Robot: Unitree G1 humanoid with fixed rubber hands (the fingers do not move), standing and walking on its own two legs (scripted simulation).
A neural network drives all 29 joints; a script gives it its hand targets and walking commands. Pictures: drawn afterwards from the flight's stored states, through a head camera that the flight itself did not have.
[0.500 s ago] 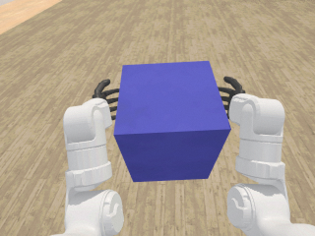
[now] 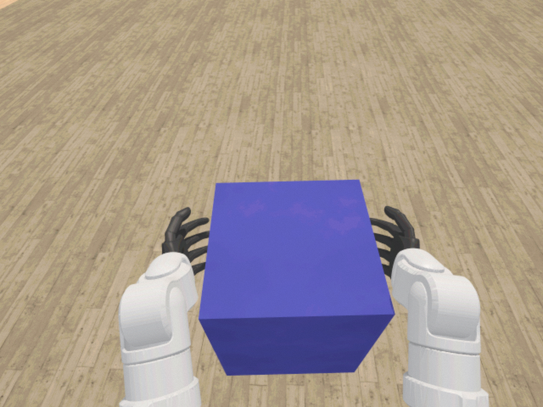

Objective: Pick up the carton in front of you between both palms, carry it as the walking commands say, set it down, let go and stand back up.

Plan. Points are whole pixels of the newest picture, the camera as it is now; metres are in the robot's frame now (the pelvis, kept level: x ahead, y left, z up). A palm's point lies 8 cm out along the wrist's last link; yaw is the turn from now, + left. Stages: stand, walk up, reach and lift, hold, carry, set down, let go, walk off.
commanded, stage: carry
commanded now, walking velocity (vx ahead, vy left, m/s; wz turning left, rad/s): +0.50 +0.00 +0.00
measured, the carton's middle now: (289, 283) +0.31 +0.00 +0.02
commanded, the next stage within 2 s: none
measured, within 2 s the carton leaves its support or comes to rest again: neither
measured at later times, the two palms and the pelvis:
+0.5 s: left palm (181, 150) +0.55 +0.18 +0.10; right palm (340, 149) +0.54 -0.11 +0.09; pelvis +0.31 +0.04 +0.00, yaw -1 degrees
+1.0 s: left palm (215, 81) +0.83 +0.14 +0.09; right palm (335, 79) +0.84 -0.15 +0.08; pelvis +0.60 -0.01 +0.01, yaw +2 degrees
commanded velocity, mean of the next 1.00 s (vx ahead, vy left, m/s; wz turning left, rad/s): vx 0.48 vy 0.00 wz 0.00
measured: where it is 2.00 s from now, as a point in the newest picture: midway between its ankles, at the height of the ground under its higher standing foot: (274, 272)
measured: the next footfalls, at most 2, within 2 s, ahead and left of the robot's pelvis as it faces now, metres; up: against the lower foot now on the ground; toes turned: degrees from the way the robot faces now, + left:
left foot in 0.38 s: +0.41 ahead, +0.13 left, +0.00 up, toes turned +13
right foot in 0.82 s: +0.66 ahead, -0.10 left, +0.00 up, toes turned -13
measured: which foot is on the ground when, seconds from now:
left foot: down 0.00-0.02, up 0.04-0.36, down 0.38-0.84, up 0.86-1.00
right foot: down 0.00-0.40, up 0.42-0.80, down 0.82-1.00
